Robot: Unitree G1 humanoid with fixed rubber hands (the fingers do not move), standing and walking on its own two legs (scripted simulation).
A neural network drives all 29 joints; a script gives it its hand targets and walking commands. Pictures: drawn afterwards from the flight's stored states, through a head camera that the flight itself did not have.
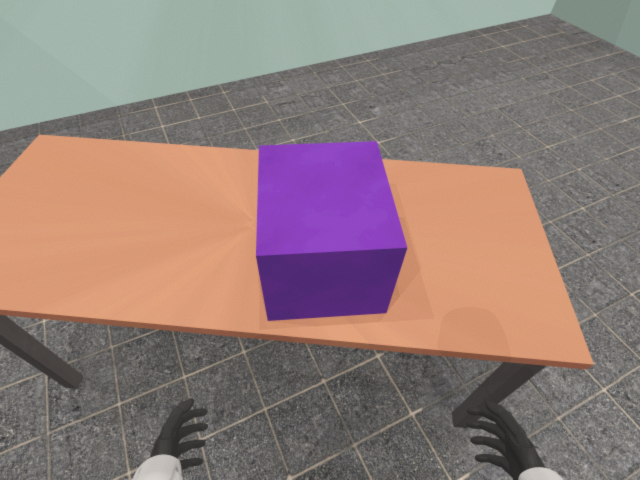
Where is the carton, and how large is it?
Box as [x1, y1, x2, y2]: [256, 141, 406, 320]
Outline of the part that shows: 376,141 259,145 256,258 268,320 386,312 406,250 406,244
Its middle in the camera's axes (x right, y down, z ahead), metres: +0.01 -0.01 +0.72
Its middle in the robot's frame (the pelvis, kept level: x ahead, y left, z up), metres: +0.53 +0.03 -0.08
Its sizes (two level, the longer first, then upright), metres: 0.258 0.224 0.203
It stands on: a table, 0.59 m high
